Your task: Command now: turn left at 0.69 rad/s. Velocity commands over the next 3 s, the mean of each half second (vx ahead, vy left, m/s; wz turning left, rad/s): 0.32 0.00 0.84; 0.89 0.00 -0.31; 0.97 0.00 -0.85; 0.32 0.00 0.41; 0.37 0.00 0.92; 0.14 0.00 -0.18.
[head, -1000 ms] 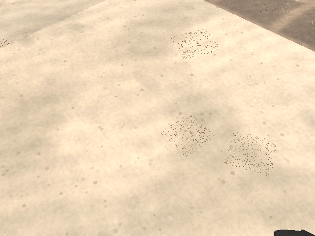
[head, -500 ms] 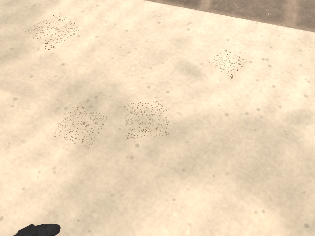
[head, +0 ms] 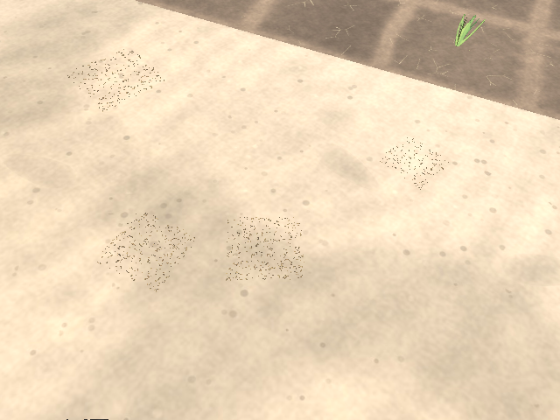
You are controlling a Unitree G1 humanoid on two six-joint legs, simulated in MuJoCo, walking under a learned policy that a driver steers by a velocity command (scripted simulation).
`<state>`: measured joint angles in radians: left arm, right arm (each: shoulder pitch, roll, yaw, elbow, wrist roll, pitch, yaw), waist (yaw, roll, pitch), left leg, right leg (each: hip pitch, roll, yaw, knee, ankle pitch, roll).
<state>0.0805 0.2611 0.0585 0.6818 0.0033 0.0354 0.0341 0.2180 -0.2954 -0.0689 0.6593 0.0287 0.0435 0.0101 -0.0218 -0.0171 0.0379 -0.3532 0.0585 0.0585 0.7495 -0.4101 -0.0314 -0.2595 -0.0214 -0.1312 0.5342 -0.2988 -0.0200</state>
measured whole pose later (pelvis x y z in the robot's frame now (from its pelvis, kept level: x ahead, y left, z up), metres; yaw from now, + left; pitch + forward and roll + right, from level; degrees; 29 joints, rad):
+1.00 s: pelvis +0.38 +0.17 +0.00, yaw +14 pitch +2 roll +1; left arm 0.36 0.31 0.07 0.84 0.02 -0.02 -0.04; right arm 0.24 -0.28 -0.02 0.67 -0.05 -0.07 -0.01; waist 0.04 -0.03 -0.02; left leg -0.21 0.00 0.08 0.47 -0.31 0.01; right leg -0.47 -0.01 0.02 1.21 -0.30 -0.08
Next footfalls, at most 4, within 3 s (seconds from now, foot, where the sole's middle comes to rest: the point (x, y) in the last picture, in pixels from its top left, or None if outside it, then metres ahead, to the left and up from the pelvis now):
0.04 left None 0.02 0.11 -0.77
0.48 right None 0.22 -0.05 -0.77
0.84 left None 0.35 0.29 -0.77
1.30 right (210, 286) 0.81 0.17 -0.77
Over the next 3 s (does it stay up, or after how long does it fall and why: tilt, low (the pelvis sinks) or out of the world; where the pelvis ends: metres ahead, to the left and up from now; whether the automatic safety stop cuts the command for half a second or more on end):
stays up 1.47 0.21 0.00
